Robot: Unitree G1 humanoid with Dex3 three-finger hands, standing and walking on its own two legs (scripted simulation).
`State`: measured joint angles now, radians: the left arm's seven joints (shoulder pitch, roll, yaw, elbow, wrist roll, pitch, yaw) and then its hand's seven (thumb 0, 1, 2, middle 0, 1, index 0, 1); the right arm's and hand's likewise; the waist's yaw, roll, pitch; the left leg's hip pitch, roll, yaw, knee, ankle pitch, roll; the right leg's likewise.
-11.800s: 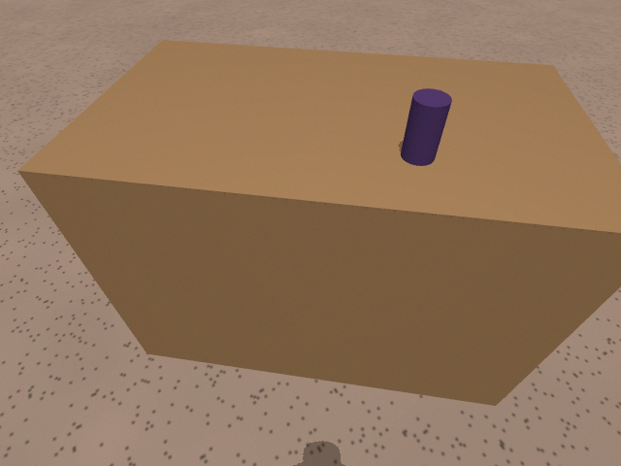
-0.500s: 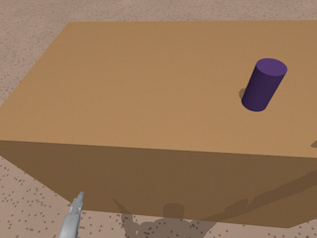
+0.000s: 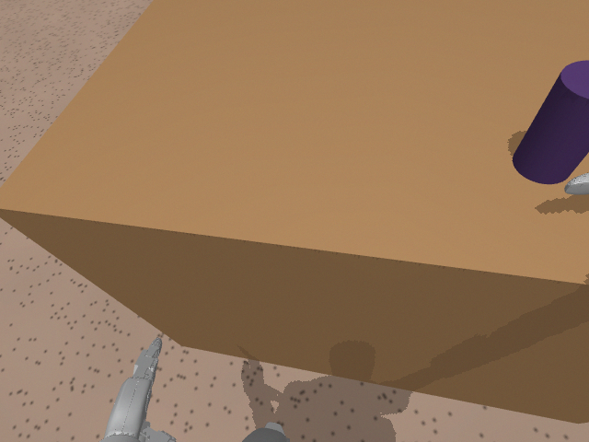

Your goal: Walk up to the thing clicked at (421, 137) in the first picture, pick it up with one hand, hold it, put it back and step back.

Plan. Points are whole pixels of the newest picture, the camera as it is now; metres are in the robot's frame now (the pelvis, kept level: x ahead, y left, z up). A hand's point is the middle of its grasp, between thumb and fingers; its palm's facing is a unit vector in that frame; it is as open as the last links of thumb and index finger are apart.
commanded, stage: close in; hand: right
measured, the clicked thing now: (566, 127) +0.51 -0.24 +0.14
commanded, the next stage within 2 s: rest palm in 0.36 s
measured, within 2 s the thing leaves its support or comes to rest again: leaves its support in 1.64 s
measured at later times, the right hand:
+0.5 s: hand (578, 127) +0.50 -0.24 +0.15, palm faces +0.19 +0.98 +0.03, open 17.6 cm
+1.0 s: hand (577, 114) +0.51 -0.23 +0.16, palm faces +0.22 +0.98 +0.01, open 15.0 cm
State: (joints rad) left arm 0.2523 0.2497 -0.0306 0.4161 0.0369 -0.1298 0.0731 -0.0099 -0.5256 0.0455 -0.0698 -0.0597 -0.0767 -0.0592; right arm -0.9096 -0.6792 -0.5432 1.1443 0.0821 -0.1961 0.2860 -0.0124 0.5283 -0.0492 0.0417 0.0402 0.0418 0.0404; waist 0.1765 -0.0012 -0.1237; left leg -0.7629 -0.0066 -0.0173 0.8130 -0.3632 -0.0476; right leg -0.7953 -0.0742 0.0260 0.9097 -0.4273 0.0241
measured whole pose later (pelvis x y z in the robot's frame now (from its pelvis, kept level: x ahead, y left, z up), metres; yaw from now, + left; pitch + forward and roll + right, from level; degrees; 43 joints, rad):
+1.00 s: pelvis +0.00 +0.01 +0.00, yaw -1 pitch +15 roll +2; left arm 0.33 0.25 0.02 0.26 0.01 -0.09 0.01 -0.01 -0.54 0.06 -0.05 -0.05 -0.06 -0.05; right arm -1.00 -0.57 -0.43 1.11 0.05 -0.14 0.12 -0.01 0.52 -0.17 0.50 0.33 0.50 0.33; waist 0.15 0.00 -0.10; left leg -0.72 0.01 -0.02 0.82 -0.37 -0.04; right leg -0.74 -0.06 0.02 0.88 -0.41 0.03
